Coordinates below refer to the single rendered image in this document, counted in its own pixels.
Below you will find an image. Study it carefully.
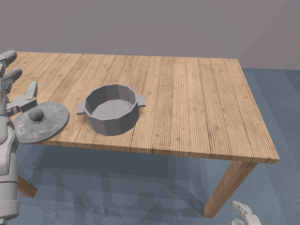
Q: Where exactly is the right robot hand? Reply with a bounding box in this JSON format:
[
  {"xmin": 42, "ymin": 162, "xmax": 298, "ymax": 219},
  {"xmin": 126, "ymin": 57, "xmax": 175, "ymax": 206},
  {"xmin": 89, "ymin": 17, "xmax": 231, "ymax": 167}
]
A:
[{"xmin": 232, "ymin": 201, "xmax": 262, "ymax": 225}]

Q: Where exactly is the lid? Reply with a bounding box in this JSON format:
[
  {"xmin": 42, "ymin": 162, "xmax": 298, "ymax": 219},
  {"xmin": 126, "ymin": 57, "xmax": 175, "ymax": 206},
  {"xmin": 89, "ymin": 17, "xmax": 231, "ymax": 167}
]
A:
[{"xmin": 13, "ymin": 101, "xmax": 69, "ymax": 144}]

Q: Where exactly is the table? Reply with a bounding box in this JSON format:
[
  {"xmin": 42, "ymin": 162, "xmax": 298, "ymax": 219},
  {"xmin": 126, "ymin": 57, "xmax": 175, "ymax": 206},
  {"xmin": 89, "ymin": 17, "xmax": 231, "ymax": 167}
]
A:
[{"xmin": 4, "ymin": 52, "xmax": 280, "ymax": 218}]

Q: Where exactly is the pot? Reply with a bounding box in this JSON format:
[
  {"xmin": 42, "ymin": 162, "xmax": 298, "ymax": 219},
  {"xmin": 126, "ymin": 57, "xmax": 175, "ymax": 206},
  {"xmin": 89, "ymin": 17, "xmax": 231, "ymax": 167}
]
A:
[{"xmin": 76, "ymin": 83, "xmax": 146, "ymax": 136}]

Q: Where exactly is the knob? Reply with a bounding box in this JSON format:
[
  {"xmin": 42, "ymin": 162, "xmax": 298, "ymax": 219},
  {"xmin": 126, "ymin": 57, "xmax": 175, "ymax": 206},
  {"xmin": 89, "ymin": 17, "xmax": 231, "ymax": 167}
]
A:
[{"xmin": 28, "ymin": 108, "xmax": 44, "ymax": 122}]

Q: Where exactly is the left robot forearm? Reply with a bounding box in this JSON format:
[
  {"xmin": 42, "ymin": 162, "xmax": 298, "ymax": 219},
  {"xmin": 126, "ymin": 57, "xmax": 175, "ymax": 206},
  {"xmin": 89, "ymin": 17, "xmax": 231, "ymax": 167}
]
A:
[{"xmin": 0, "ymin": 116, "xmax": 20, "ymax": 225}]

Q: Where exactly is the left robot hand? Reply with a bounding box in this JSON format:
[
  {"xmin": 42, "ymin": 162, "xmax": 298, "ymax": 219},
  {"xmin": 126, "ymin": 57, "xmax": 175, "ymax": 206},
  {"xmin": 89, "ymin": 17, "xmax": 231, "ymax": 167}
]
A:
[{"xmin": 0, "ymin": 50, "xmax": 38, "ymax": 119}]

